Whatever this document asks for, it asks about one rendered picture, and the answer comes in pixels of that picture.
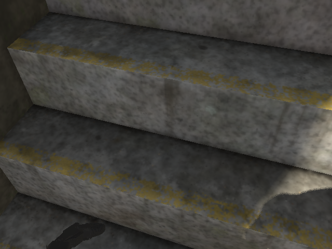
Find left robot hand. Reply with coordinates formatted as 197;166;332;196
46;223;105;249

